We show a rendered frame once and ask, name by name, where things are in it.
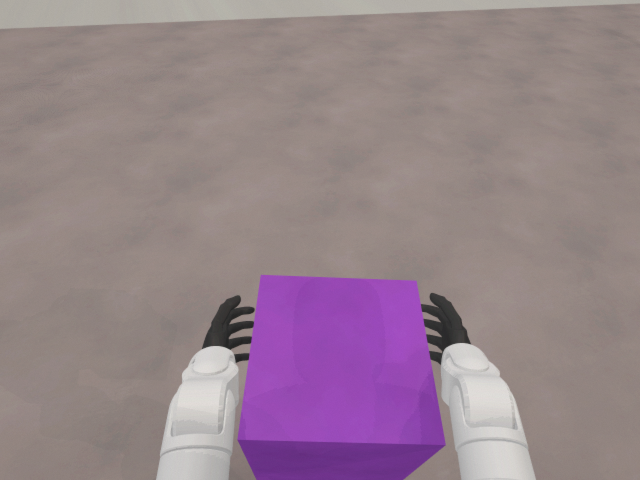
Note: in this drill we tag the robot left hand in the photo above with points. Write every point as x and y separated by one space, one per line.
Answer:
221 329

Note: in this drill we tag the left robot forearm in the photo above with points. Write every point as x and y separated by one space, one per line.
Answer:
198 437

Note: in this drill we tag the right robot forearm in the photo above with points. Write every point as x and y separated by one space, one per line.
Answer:
488 434

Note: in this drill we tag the robot right hand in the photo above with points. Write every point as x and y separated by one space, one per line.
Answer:
450 326

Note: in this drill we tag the carton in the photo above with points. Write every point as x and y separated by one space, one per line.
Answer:
339 383

